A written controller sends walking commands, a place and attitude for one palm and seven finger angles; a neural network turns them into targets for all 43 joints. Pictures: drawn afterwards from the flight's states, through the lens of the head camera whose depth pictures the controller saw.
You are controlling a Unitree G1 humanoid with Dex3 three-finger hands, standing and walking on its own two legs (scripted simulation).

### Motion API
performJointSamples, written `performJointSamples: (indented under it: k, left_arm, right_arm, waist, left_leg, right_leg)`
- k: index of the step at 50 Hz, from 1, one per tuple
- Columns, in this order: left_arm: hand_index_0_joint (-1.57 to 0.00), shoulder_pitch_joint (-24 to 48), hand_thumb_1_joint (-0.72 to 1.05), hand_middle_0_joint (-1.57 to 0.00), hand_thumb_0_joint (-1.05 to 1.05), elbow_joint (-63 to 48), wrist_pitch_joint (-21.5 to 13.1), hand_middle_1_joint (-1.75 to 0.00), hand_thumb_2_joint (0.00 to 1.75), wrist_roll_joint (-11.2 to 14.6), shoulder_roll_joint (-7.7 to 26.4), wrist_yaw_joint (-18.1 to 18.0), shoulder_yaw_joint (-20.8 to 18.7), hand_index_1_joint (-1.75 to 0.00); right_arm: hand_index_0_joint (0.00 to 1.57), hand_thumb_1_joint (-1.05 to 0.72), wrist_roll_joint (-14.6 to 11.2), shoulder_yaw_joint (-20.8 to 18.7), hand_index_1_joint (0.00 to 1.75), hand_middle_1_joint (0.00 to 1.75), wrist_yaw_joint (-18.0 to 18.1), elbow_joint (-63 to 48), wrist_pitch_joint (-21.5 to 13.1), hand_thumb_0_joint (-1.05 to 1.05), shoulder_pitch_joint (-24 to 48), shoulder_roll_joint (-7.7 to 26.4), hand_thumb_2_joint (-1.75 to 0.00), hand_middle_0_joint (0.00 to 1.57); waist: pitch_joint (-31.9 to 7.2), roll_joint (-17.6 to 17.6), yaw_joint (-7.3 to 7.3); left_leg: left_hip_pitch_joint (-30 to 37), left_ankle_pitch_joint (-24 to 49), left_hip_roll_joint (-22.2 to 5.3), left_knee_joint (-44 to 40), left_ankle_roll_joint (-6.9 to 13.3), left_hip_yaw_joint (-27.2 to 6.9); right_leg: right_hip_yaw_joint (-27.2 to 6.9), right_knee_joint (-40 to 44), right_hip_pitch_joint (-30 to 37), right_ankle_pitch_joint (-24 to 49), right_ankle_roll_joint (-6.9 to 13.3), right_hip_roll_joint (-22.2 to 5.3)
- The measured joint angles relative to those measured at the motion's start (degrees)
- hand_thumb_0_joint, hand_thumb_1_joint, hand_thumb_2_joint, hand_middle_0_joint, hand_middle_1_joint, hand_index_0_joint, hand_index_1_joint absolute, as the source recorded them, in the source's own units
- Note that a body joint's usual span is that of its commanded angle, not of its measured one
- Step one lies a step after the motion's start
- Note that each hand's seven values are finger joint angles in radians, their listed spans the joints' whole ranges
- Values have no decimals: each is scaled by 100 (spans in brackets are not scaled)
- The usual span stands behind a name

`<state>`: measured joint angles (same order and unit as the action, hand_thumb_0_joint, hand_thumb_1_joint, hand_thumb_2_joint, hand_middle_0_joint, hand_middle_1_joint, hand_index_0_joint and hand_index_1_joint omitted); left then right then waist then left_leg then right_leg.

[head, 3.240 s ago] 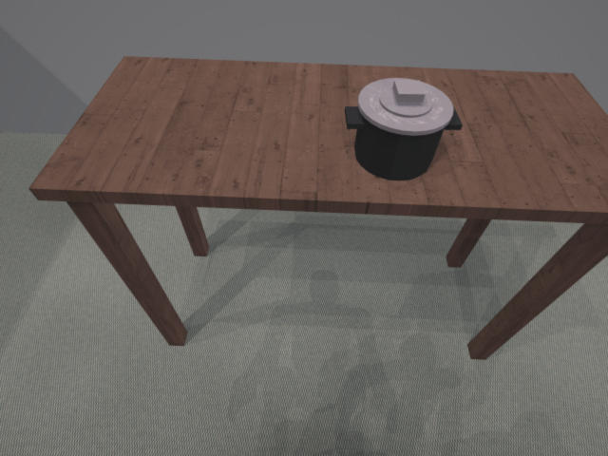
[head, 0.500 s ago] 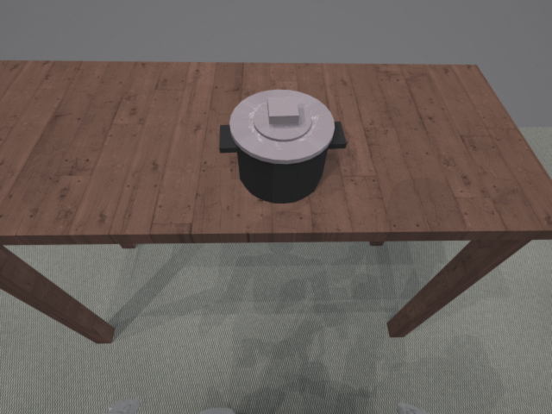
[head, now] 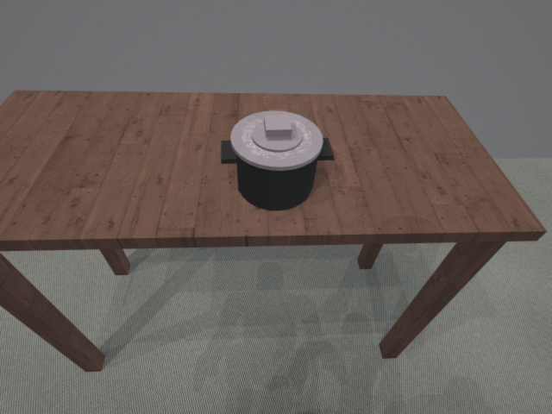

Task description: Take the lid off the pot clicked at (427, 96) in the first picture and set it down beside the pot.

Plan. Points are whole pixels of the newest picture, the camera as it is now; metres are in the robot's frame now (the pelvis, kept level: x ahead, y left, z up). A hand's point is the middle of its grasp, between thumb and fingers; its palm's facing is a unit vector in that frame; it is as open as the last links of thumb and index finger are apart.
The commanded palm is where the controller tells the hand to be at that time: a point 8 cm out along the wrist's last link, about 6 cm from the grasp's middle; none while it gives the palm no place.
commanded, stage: look again from close up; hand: left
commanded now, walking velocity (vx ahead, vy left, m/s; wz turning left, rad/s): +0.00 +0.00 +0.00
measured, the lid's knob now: (277, 125) +0.52 +0.03 +0.15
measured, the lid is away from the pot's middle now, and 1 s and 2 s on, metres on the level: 0.00 0.00 0.00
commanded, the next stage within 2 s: shuffle to correct the standing spot in 0.78 s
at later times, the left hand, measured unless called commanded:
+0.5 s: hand out of the picture -0.06 +0.19 -0.18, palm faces +0.03 -0.98 -0.18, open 7.4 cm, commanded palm none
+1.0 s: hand out of the picture -0.05 +0.17 -0.18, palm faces +0.04 -0.99 -0.16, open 7.4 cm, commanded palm none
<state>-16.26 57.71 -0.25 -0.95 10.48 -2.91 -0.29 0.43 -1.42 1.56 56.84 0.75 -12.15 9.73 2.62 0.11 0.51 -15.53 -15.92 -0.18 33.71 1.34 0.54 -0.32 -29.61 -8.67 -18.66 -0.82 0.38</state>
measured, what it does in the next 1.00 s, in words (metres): stands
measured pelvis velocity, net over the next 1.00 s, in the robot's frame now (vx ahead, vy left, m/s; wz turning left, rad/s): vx -0.03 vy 0.00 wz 0.02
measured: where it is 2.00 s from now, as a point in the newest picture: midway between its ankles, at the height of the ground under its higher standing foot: outside the picture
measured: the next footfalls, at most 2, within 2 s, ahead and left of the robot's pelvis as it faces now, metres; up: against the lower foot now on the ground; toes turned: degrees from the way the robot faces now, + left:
left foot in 1.84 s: +0.12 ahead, -0.08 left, +0.00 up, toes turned +8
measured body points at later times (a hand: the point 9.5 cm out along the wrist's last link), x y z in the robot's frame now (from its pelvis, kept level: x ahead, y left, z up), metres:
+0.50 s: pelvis -0.04 +0.01 +0.00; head -0.04 +0.03 +0.45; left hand -0.06 +0.24 -0.16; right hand -0.01 -0.22 -0.14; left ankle +0.02 +0.10 -0.73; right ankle -0.03 -0.13 -0.73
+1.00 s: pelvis -0.03 +0.00 +0.01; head -0.03 +0.02 +0.46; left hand -0.05 +0.22 -0.16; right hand -0.01 -0.23 -0.14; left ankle +0.02 +0.10 -0.73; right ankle -0.03 -0.13 -0.73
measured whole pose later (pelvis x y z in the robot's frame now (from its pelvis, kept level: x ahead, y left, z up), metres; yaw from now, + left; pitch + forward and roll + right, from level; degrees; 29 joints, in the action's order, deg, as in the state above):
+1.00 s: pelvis -0.03 +0.00 +0.01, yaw +1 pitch -1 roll -1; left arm -19.6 61.3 -0.5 -1.3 9.9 -1.3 0.0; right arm 0.6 -1.5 1.3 61.7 -0.1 -15.7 8.0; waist 1.1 2.0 -0.1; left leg -16.6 -9.2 1.2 27.0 1.6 -0.1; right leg 0.4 -27.4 -11.4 -14.8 -0.7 -0.9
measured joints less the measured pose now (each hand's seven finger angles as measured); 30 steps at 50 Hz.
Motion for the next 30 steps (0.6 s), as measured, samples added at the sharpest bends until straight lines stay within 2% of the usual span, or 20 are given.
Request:
performJointSamples:
  k: [15,30]
  left_arm:
    - [-20,-253,91,-20,0,-143,60,-30,90,-55,161,100,2,-30]
    - [-20,-514,91,-20,0,260,21,-30,90,-32,-1,142,77,-30]
  right_arm:
    - [20,-91,35,18,30,30,-100,-10,6,0,-237,-21,-90,21]
    - [20,-91,-2,23,30,30,-66,327,-54,1,-369,-127,-90,20]
  waist:
    - [-183,60,-82]
    - [-125,187,-108]
  left_leg:
    - [-219,447,181,-275,132,20]
    - [-226,640,174,-501,115,3]
  right_leg:
    - [-2,-53,-344,237,-43,-176]
    - [11,140,-366,417,-73,-169]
